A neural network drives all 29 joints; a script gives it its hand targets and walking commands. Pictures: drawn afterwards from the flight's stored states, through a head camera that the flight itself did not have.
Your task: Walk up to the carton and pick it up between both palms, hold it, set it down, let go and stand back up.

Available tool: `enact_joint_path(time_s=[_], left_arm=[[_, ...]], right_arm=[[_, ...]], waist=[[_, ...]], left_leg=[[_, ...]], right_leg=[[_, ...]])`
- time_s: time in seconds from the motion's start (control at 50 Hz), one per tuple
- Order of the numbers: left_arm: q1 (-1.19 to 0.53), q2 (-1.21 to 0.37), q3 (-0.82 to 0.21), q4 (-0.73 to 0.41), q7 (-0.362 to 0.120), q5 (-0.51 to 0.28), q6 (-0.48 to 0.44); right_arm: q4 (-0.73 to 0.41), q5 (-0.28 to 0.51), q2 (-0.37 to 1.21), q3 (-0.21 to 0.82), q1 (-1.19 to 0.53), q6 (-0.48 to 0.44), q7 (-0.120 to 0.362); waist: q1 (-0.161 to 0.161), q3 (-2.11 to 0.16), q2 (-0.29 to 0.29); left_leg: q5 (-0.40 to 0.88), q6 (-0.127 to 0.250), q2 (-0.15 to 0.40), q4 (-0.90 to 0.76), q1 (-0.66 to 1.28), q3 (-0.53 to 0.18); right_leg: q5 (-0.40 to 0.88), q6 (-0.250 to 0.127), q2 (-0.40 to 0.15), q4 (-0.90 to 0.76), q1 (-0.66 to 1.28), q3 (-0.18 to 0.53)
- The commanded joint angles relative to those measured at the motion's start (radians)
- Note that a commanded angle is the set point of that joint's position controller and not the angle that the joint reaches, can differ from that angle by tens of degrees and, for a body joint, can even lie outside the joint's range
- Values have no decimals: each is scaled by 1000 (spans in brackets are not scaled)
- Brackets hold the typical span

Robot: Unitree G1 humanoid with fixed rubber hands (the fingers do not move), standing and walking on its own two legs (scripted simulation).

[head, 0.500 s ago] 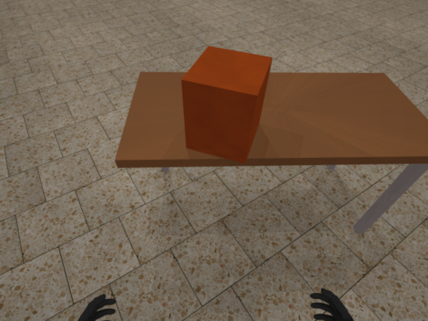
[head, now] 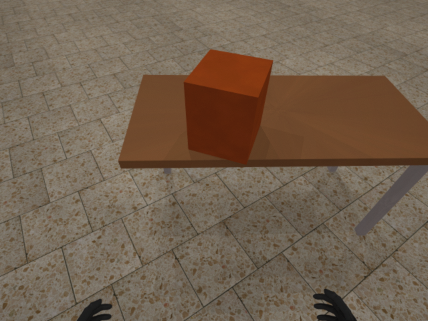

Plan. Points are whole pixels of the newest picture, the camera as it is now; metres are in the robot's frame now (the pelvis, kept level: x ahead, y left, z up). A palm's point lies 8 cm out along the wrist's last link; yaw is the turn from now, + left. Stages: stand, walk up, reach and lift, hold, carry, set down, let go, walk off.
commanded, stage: stand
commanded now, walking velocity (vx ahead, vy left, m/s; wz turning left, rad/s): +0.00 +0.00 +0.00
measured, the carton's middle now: (228, 107) +0.73 -0.06 -0.01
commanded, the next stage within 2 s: walk up in 1.32 s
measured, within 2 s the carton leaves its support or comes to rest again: neither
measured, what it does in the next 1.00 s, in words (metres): stands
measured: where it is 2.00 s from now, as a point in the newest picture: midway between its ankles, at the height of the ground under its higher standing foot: outside the picture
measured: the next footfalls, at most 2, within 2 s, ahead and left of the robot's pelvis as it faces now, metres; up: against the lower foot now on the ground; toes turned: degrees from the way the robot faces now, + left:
none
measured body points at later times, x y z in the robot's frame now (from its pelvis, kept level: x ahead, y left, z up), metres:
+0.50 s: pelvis -0.01 +0.00 +0.00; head +0.00 +0.00 +0.45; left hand +0.12 +0.25 -0.10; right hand +0.13 -0.25 -0.10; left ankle +0.01 +0.12 -0.73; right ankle +0.01 -0.12 -0.73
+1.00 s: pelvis -0.01 -0.01 +0.00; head -0.01 +0.00 +0.45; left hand +0.11 +0.25 -0.10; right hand +0.12 -0.26 -0.10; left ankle +0.01 +0.12 -0.73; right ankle +0.01 -0.12 -0.73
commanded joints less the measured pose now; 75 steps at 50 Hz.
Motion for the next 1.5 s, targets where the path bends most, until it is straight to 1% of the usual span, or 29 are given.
enact_joint_path(time_s=[0.0,0.08,0.14,0.26,0.32,0.42,0.44,0.5,0.54,0.56,0.66,0.72,0.8,0.82,0.92,0.98,1.04,1.08,1.1,1.18,1.26,1.34,1.36,1.38,1.4,1.48], left_arm=[[-20,121,40,-89,4,-2,-21],[-19,121,38,-85,5,0,-22],[-16,123,38,-83,5,-1,-22],[-8,124,35,-77,5,-2,-23],[-10,126,34,-74,6,-3,-22],[3,127,34,-66,5,-3,-22],[1,126,32,-65,5,-3,-22],[4,130,33,-62,6,-3,-21],[3,133,32,-61,6,-4,-20],[2,132,33,-62,6,-4,-21],[4,135,30,-56,6,-4,-22],[9,135,30,-53,6,-3,-21],[14,138,29,-48,7,-5,-21],[9,140,29,-48,7,-5,-20],[13,141,28,-42,7,-5,-18],[17,138,27,-39,7,-5,-18],[20,142,28,-36,7,-5,-18],[19,142,28,-35,7,-5,-18],[19,145,27,-34,8,-5,-17],[26,145,26,-29,8,-5,-18],[26,146,25,-26,8,-6,-17],[32,147,24,-23,9,-5,-17],[32,147,25,-22,9,-4,-17],[31,146,24,-21,9,-5,-17],[32,147,24,-21,9,-6,-17],[36,148,24,-16,9,-5,-16]], right_arm=[[-89,1,-112,-37,-21,-24,-5],[-83,0,-115,-37,-23,-25,-6],[-80,2,-118,-38,-15,-24,-5],[-73,2,-122,-37,-12,-24,-6],[-67,1,-118,-36,-1,-23,-6],[-62,1,-124,-36,1,-26,-7],[-63,2,-125,-36,-2,-25,-7],[-57,2,-122,-34,3,-23,-8],[-56,4,-122,-33,9,-22,-7],[-55,2,-122,-33,5,-22,-7],[-50,2,-125,-32,13,-24,-9],[-47,1,-126,-31,10,-24,-9],[-43,2,-127,-31,13,-23,-10],[-42,4,-126,-30,17,-22,-10],[-37,3,-130,-30,20,-20,-10],[-36,3,-129,-30,25,-21,-10],[-34,3,-130,-29,26,-21,-11],[-32,4,-131,-28,22,-21,-10],[-32,4,-130,-28,25,-21,-10],[-31,2,-131,-28,28,-21,-12],[-27,4,-131,-27,33,-20,-11],[-22,4,-133,-26,31,-20,-12],[-21,3,-131,-27,35,-20,-12],[-20,3,-133,-26,33,-20,-12],[-20,4,-133,-25,34,-20,-12],[-17,3,-136,-25,36,-20,-13]], waist=[[-3,-44,-6],[0,-56,9],[-1,-50,-6],[1,-39,5],[-2,-42,-7],[3,-54,-2],[2,-49,9],[1,-34,10],[-1,-28,-1],[0,-31,3],[-3,-43,-11],[0,-41,13],[2,-48,-1],[-2,-36,-1],[-1,-25,8],[-2,-29,3],[1,-31,-2],[2,-19,13],[1,-24,1],[0,-40,7],[-2,-30,-4],[1,-29,9],[0,-38,1],[0,-37,10],[1,-30,1],[3,-36,-1]], left_leg=[[133,35,77,-118,7,-90],[130,34,79,-119,7,-93],[122,34,79,-124,-2,-96],[119,32,78,-128,1,-97],[119,32,77,-127,4,-97],[127,34,78,-132,4,-102],[123,33,78,-133,2,-100],[115,35,80,-138,-4,-103],[102,33,78,-141,-9,-102],[98,32,77,-138,-5,-102],[117,31,77,-133,7,-103],[121,33,79,-137,1,-105],[138,32,77,-134,8,-106],[134,32,77,-136,3,-106],[105,31,77,-146,-8,-110],[103,31,78,-147,-2,-113],[105,32,78,-150,1,-113],[106,30,76,-150,-13,-111],[108,30,76,-152,-8,-113],[119,31,75,-144,5,-113],[118,31,76,-146,6,-112],[130,30,77,-148,3,-112],[132,30,77,-148,8,-113],[132,29,77,-146,6,-112],[129,30,75,-148,0,-113],[125,29,77,-150,3,-117]], right_leg=[[118,-37,-70,-109,-1,90],[114,-37,-71,-109,13,90],[108,-37,-69,-114,8,85],[105,-39,-73,-122,2,91],[97,-40,-74,-128,2,92],[100,-40,-72,-124,13,89],[100,-39,-73,-126,11,88],[94,-39,-74,-131,6,91],[79,-40,-74,-138,-1,90],[73,-39,-73,-141,-1,91],[83,-41,-76,-143,-2,92],[94,-41,-75,-140,8,91],[104,-39,-75,-138,14,86],[98,-40,-77,-141,8,89],[73,-41,-76,-148,4,88],[68,-42,-76,-150,3,90],[67,-42,-77,-150,3,88],[75,-39,-77,-152,7,88],[78,-38,-75,-150,7,85],[75,-40,-78,-152,7,88],[73,-41,-79,-156,0,88],[91,-40,-79,-154,8,84],[92,-40,-78,-152,13,83],[90,-40,-79,-153,14,85],[87,-39,-78,-156,12,84],[81,-41,-78,-155,19,85]])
